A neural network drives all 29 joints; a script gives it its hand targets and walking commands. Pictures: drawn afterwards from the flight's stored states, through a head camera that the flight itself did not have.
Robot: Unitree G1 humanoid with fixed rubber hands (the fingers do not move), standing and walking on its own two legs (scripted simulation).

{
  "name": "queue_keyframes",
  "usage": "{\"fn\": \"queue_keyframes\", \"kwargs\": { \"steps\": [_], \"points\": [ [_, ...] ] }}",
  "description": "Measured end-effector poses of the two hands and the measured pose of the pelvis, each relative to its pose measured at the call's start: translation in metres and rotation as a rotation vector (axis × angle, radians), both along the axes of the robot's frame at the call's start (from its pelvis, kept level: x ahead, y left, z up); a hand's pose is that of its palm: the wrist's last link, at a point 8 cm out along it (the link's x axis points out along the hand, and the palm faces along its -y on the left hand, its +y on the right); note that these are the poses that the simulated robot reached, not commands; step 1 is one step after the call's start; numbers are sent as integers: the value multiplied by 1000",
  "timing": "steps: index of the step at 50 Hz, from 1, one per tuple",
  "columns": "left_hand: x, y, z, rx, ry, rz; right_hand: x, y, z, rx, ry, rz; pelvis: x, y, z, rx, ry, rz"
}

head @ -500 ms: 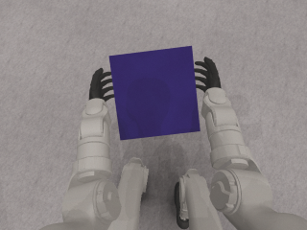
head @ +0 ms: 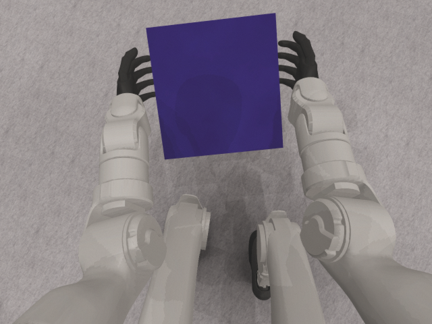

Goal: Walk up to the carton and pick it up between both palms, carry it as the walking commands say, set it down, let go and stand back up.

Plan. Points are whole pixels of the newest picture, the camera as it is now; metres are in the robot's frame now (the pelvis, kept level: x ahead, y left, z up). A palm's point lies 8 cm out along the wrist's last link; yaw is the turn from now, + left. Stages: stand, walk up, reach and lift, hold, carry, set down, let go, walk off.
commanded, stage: set down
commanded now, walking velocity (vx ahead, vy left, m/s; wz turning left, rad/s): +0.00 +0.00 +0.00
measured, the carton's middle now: (217, 94) +0.52 +0.08 -0.18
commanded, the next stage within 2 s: none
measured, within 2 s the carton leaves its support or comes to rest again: neither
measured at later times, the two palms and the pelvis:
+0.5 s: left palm (144, 103) +0.48 +0.23 -0.18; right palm (286, 88) +0.55 -0.05 -0.17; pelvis +0.00 +0.00 -0.06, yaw -1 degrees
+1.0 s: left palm (153, 108) +0.50 +0.24 -0.26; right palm (277, 93) +0.57 -0.05 -0.25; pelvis -0.01 +0.00 -0.11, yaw -1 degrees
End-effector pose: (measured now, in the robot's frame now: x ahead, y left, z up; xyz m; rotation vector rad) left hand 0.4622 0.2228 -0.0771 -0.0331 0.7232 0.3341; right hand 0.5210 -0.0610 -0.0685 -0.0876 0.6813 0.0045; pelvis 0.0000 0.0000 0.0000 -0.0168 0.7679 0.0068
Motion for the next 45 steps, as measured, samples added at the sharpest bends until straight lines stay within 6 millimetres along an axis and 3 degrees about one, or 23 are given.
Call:
{"fn": "queue_keyframes", "kwargs": {
  "steps": [28, 45],
  "points": [
    [25, 9, -109, -4, 14, -26, 30, 8, -108, -12, 10, 26, -4, 1, -63, 1, 24, -13],
    [37, 14, -168, -20, 28, -47, 46, 11, -163, -27, 24, 58, -7, 2, -99, 2, -15, -13]
  ]
}}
